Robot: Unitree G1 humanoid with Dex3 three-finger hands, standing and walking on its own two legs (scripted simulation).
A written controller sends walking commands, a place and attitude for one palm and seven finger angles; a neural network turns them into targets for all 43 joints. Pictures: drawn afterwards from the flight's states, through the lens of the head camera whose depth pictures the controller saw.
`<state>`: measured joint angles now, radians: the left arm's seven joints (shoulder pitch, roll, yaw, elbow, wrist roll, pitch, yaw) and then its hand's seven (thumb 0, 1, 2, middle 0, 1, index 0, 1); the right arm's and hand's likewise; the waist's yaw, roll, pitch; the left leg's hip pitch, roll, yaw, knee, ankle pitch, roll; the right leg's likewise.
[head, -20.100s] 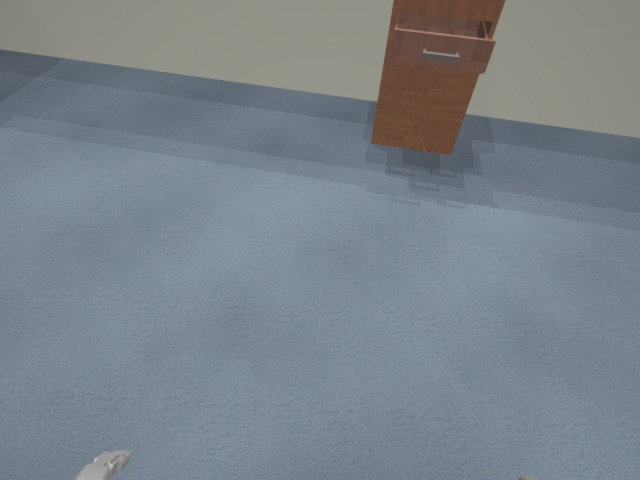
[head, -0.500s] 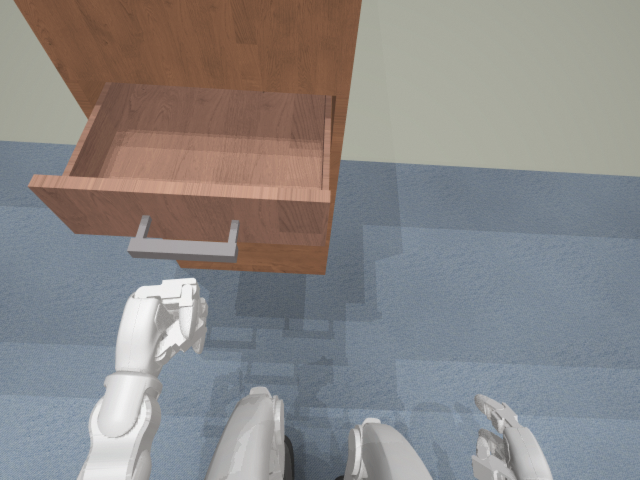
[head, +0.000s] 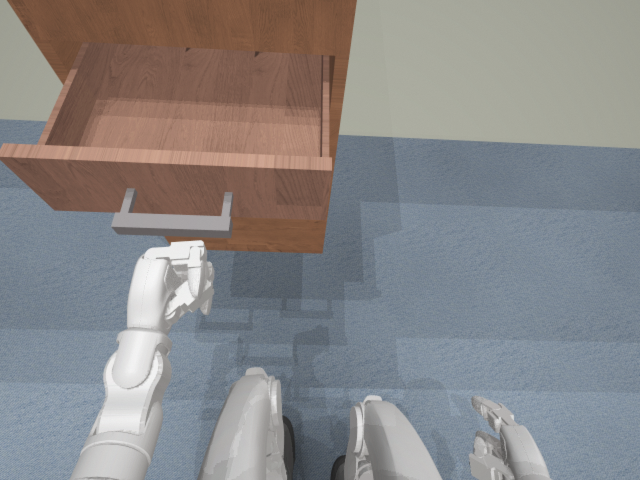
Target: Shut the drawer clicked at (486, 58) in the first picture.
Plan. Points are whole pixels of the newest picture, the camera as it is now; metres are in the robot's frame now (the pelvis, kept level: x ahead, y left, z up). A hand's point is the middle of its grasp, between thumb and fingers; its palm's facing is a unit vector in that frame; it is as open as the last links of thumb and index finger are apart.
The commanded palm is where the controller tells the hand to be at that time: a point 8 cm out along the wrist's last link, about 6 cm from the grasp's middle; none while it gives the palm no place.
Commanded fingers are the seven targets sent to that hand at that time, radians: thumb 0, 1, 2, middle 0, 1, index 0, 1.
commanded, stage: bring the fist close to the handle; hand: left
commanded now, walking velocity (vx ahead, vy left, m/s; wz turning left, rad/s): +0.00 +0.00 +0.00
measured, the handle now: (176, 211) +0.43 +0.21 +0.01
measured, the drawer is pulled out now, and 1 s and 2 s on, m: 0.20 0.16 0.03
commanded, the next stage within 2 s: push the drawer shut in 0.24 s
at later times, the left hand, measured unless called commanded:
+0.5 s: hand (211, 280) +0.34 +0.15 +0.01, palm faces +0.00 -1.00 -0.05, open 3.3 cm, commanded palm +0.33 +0.20 +0.01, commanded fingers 0.00 0.90 0.90 -1.40 -1.60 -1.40 -1.60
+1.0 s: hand (214, 236) +0.40 +0.16 +0.01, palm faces +0.00 -1.00 -0.06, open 2.8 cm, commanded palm +0.40 +0.20 +0.01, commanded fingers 0.00 0.90 0.90 -1.40 -1.60 -1.40 -1.60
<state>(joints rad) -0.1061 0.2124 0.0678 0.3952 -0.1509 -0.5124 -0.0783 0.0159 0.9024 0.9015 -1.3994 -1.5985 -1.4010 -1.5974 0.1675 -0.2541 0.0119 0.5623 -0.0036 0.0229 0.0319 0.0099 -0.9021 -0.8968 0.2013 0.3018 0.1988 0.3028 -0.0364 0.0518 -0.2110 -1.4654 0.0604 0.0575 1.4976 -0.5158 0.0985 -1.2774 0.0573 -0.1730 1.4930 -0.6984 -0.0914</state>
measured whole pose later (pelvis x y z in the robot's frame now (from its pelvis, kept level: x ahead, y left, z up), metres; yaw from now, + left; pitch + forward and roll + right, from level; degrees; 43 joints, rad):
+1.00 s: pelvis -0.01 -0.01 -0.01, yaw +0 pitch +28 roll -6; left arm -0.43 0.28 0.13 0.67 -0.13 -0.52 -0.08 -0.06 0.84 0.95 -1.40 -1.60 -1.41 -1.60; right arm 0.19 -0.27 0.02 0.62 -0.01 0.03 0.01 0.01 -0.90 -0.90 0.20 0.30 0.20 0.30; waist -0.07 0.05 -0.21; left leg -1.51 0.06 0.03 1.51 -0.50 0.09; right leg -1.32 0.06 -0.20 1.51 -0.69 -0.10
